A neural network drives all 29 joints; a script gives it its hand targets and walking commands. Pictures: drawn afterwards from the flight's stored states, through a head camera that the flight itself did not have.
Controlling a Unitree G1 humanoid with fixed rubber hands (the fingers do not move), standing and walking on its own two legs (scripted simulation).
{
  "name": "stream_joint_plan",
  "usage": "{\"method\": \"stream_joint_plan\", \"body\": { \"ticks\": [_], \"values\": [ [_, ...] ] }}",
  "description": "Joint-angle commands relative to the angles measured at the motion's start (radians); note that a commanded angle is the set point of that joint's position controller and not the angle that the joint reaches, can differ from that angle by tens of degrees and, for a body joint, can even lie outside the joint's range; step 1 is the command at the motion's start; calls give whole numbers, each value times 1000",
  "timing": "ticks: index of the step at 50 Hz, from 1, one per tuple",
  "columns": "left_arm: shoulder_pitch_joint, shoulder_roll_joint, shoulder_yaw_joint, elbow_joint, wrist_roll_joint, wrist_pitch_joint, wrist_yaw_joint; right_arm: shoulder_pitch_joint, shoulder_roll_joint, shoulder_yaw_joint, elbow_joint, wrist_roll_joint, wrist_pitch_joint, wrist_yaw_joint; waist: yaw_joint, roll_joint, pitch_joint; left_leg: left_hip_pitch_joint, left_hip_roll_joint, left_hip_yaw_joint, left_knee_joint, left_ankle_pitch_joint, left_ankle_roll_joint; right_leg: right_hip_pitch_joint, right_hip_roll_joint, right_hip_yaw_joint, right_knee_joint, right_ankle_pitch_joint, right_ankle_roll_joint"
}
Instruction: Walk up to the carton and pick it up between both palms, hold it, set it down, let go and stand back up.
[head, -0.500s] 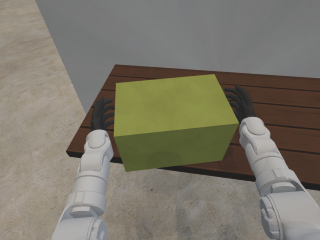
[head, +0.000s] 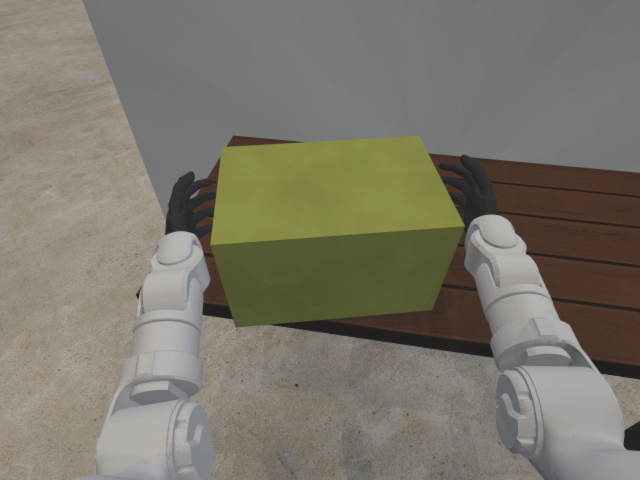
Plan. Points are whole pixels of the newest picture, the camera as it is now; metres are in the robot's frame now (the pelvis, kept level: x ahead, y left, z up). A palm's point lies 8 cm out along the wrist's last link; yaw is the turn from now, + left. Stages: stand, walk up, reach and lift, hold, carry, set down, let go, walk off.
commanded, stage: reach and lift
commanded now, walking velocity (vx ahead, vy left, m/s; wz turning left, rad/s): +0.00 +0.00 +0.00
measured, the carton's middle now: (328, 230) +0.44 +0.04 +0.08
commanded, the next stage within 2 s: hold in 1.64 s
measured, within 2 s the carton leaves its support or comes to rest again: neither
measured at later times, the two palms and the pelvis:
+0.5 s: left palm (177, 212) +0.36 +0.22 +0.16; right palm (491, 194) +0.40 -0.16 +0.19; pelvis +0.01 +0.01 +0.00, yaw +0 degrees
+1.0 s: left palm (173, 191) +0.36 +0.21 +0.20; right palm (509, 179) +0.39 -0.16 +0.22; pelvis -0.01 +0.01 +0.00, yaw +0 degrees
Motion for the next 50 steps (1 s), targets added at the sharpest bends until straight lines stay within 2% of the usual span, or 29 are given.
{"method": "stream_joint_plan", "body": {
  "ticks": [1,4,6,7,10,11,12,13,16,17,19,21,23,25,27,28,32,34,35,36,37,38,39,41,42,44,45,48,50],
  "values": [
    [-765,-461,-488,-205,-107,-25,-230,-755,591,239,-403,64,-35,145,-111,-66,-485,54,-26,-17,-90,130,-9,476,-46,23,-65,155,53],
    [-805,-454,-493,-255,-111,-20,-225,-721,590,258,-361,70,8,131,-117,-14,-524,84,-30,-23,-81,162,-28,507,-41,13,-52,220,47],
    [-751,-469,-517,-319,-112,5,-231,-648,604,295,-362,96,32,123,-136,-35,-481,97,-25,-36,-82,194,-27,530,-35,11,-50,271,49],
    [-760,-475,-504,-324,-107,11,-231,-655,591,307,-365,120,37,126,-111,-18,-468,114,-30,-30,-76,222,-29,519,-36,11,-45,292,55],
    [-774,-441,-515,-315,-111,45,-251,-628,557,251,-353,98,74,103,-183,-4,-444,111,-35,-43,-69,191,-42,521,-42,11,-49,309,54],
    [-763,-441,-498,-324,-108,58,-258,-683,591,292,-444,114,78,102,-139,-51,-462,102,-38,-34,-70,208,-28,552,-41,19,-54,335,56],
    [-813,-435,-508,-382,-113,54,-258,-650,596,291,-419,118,87,102,-152,-24,-503,127,-37,-32,-69,206,-31,559,-43,20,-47,334,53],
    [-776,-431,-497,-310,-102,72,-268,-664,599,276,-417,103,96,92,-169,-25,-433,95,-38,-34,-84,175,-33,534,-53,29,-56,325,60],
    [-813,-458,-518,-429,-120,85,-259,-685,602,324,-483,149,120,95,-153,8,-533,146,-33,-46,-63,288,-48,557,-36,17,-32,426,55],
    [-804,-441,-498,-429,-104,94,-262,-611,584,307,-431,138,139,93,-181,11,-481,144,-40,-50,-68,273,-59,583,-32,15,-38,423,50],
    [-785,-402,-446,-365,-75,125,-283,-677,608,324,-465,141,153,91,-136,-18,-434,109,-48,-25,-86,203,-30,561,-50,32,-54,361,57],
    [-752,-403,-448,-418,-74,143,-287,-647,603,338,-479,154,177,84,-141,-23,-426,130,-46,-29,-88,221,-29,573,-46,22,-44,391,63],
    [-802,-409,-450,-369,-86,155,-295,-668,570,274,-419,133,186,85,-194,10,-385,127,-39,-45,-97,167,-41,517,-48,19,-56,321,52],
    [-850,-391,-440,-415,-83,161,-303,-679,600,275,-416,137,197,88,-179,22,-402,144,-42,-29,-92,170,-41,521,-51,26,-60,311,48],
    [-836,-429,-507,-465,-132,163,-305,-706,610,317,-560,170,188,76,-204,-11,-490,171,-42,-38,-70,259,-46,569,-38,18,-44,419,55],
    [-874,-418,-478,-416,-116,166,-304,-703,587,277,-463,150,199,81,-209,29,-419,141,-40,-39,-83,179,-51,520,-52,24,-58,323,47],
    [-884,-372,-380,-231,-80,185,-333,-769,625,241,-429,108,215,89,-170,-37,-308,89,-45,-19,-123,9,-7,462,-61,35,-99,71,44],
    [-953,-375,-402,-285,-93,182,-332,-822,620,237,-453,120,205,93,-178,-3,-382,115,-42,-20,-111,33,-10,438,-58,35,-89,74,43],
    [-892,-377,-372,-210,-64,205,-335,-754,570,195,-335,96,229,100,-203,8,-273,125,-28,-31,-125,-4,-17,388,-54,30,-103,15,33],
    [-933,-340,-336,-193,-36,217,-342,-752,566,163,-282,74,237,107,-189,6,-241,123,-25,-22,-136,-50,-9,362,-53,31,-123,-83,27],
    [-936,-328,-313,-168,-33,223,-351,-802,602,182,-341,72,229,107,-173,-30,-258,105,-36,-8,-130,-45,6,393,-58,26,-126,-83,33],
    [-908,-328,-309,-142,-25,229,-356,-748,561,140,-274,58,238,108,-198,-13,-220,101,-26,-14,-140,-87,-1,371,-61,32,-129,-125,31],
    [-928,-336,-335,-171,-58,221,-363,-810,589,170,-363,70,213,104,-190,-27,-311,108,-29,-3,-123,-36,2,408,-60,29,-121,-79,30],
    [-1023,-381,-392,-236,-108,196,-346,-803,579,148,-307,67,207,114,-236,1,-373,127,-17,-21,-126,-38,-24,402,-58,28,-111,-63,27],
    [-983,-364,-380,-175,-89,201,-344,-818,575,151,-306,58,206,117,-207,10,-306,101,-21,-17,-132,-36,-21,376,-58,24,-115,-70,24],
    [-966,-352,-345,-182,-75,210,-350,-800,592,158,-318,69,205,111,-204,4,-325,109,-27,-9,-125,-28,-7,414,-63,30,-112,-40,33],
    [-941,-345,-336,-141,-65,215,-355,-778,560,117,-268,42,214,114,-234,8,-254,94,-27,-11,-136,-55,-15,395,-66,24,-117,-71,25],
    [-939,-337,-337,-218,-55,219,-353,-813,586,181,-337,76,201,114,-187,-22,-330,121,-27,-7,-123,32,-3,434,-55,17,-110,7,35],
    [-969,-353,-367,-234,-73,217,-344,-799,550,163,-301,82,201,122,-219,17,-342,121,-20,-17,-130,5,-22,427,-45,8,-95,1,27]
  ]
}}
